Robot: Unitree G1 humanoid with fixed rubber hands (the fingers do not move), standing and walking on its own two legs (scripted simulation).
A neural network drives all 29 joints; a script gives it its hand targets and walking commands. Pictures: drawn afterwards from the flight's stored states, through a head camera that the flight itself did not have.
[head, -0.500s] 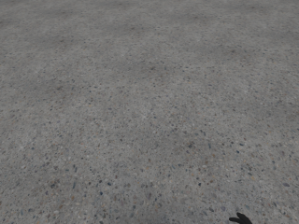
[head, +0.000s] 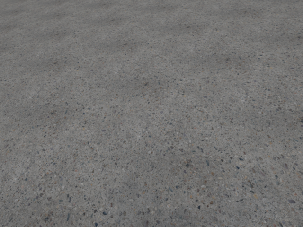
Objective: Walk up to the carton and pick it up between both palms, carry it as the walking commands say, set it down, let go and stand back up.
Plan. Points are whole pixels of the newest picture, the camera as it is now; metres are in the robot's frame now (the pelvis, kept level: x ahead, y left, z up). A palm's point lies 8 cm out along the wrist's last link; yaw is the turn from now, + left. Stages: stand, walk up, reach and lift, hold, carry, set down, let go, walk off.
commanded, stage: walk up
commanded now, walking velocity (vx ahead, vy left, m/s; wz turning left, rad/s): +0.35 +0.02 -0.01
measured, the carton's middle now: out of the picture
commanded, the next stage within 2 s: none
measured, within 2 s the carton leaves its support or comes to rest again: neither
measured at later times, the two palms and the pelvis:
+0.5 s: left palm out of the picture +0.12 +0.29 -0.14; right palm (233, 205) +0.21 -0.20 -0.14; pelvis +0.13 +0.05 -0.01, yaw -1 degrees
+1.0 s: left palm (85, 151) +0.43 +0.30 -0.14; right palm (223, 193) +0.25 -0.18 -0.14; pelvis +0.30 +0.07 -0.02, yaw -3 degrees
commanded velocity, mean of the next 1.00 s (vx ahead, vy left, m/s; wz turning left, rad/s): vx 0.37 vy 0.03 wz -0.06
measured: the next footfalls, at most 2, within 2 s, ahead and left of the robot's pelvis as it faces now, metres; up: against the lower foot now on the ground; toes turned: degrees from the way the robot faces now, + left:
left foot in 0.54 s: +0.25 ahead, +0.17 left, +0.00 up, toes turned +3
right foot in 1.10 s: +0.48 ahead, -0.09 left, +0.00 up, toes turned -12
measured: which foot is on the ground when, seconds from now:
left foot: up 0.00-0.52, down 0.54-1.00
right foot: down 0.00-0.54, up 0.56-1.00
